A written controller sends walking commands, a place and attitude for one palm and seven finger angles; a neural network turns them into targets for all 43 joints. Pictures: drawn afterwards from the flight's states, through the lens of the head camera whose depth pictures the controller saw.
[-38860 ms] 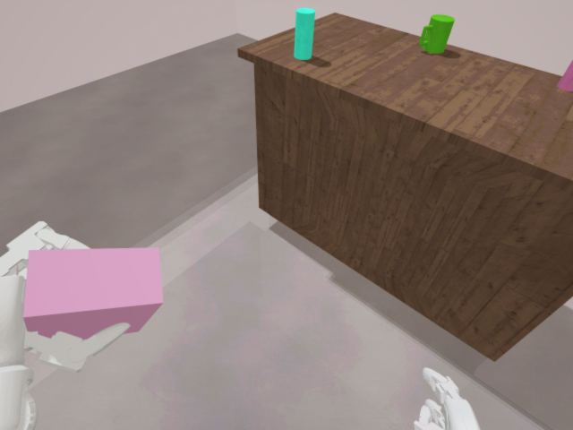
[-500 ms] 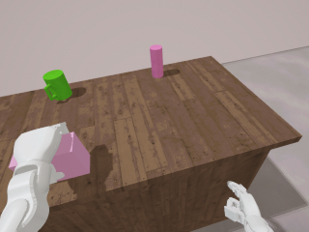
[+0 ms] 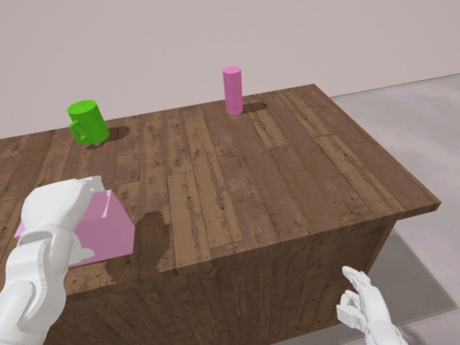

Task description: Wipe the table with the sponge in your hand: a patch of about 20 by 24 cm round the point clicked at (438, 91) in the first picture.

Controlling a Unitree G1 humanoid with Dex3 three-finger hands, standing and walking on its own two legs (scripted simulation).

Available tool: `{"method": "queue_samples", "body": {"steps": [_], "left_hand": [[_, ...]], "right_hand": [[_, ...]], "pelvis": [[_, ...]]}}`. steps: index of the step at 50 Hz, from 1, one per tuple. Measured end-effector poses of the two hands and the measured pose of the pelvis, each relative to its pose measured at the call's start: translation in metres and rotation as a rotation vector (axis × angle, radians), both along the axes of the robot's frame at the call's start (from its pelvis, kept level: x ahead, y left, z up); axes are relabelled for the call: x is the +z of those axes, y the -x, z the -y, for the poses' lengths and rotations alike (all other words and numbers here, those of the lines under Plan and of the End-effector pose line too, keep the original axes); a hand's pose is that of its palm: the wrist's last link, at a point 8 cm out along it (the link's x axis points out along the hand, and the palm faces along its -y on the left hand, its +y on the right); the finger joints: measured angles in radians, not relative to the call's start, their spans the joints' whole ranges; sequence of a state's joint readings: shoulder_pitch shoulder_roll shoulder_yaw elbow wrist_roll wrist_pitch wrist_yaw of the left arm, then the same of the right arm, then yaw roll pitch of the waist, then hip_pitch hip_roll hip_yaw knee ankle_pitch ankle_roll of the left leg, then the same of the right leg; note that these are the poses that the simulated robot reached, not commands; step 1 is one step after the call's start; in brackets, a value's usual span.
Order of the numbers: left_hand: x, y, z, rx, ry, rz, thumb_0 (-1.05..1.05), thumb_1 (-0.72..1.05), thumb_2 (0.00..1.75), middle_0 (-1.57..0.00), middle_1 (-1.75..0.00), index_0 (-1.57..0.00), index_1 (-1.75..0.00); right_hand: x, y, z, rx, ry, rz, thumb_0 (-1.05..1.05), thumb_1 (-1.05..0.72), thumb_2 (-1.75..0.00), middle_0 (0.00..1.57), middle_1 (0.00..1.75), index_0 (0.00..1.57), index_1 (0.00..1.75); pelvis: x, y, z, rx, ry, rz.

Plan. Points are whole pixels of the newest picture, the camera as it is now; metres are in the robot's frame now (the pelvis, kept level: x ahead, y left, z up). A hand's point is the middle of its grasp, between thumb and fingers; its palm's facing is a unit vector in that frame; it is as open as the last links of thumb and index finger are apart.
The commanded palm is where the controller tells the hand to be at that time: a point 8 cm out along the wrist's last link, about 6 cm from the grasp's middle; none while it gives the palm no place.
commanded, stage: lift the sponge slowly off the table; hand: left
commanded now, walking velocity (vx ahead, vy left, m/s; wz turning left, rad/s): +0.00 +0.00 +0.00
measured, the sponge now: (87, 236) +0.23 +0.30 +0.09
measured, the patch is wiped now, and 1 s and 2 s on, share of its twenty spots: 0.95 0.95 0.95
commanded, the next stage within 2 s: bring the sponge back beside the body in 1.42 s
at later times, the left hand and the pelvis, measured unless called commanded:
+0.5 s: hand (70, 204) +0.25 +0.30 +0.16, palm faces +0.08 -0.04 -1.00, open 10.0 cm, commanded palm +0.21 +0.30 +0.23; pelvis -0.02 +0.00 +0.00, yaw +0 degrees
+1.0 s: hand (64, 186) +0.25 +0.30 +0.20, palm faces +0.16 -0.05 -0.99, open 10.0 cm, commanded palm +0.21 +0.30 +0.27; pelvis -0.02 +0.01 +0.00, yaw +0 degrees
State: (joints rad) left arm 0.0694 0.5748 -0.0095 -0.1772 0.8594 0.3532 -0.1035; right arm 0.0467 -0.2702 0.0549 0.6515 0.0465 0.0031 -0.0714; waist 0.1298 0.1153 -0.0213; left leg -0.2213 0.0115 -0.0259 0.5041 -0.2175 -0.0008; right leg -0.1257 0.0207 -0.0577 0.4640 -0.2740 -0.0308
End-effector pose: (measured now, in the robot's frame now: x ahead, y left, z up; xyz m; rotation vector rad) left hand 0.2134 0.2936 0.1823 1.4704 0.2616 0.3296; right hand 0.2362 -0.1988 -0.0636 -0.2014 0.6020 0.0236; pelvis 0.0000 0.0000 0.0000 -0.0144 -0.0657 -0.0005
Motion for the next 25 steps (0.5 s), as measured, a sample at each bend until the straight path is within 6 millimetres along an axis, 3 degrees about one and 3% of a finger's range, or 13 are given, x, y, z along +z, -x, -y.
{"method": "queue_samples", "body": {"steps": [10,25], "left_hand": [[0.011,0.007,-0.002,0.011,-0.014,0.018,-0.02,-0.48,1.05,-0.72,-1.34,-0.74,-1.35],[0.031,-0.010,-0.006,-0.016,-0.029,0.026,-0.01,-0.49,1.05,-0.72,-1.34,-0.75,-1.35]], "right_hand": [[0.002,0.003,0.002,0.001,0.006,0.013,0.01,-0.90,-0.89,0.20,0.30,0.20,0.30],[0.002,0.017,-0.001,-0.016,0.000,0.018,0.01,-0.90,-0.89,0.20,0.30,0.20,0.30]], "pelvis": [[0.001,0.008,0.004,0.002,-0.001,0.019],[0.001,0.019,0.001,0.000,-0.001,0.022]]}}
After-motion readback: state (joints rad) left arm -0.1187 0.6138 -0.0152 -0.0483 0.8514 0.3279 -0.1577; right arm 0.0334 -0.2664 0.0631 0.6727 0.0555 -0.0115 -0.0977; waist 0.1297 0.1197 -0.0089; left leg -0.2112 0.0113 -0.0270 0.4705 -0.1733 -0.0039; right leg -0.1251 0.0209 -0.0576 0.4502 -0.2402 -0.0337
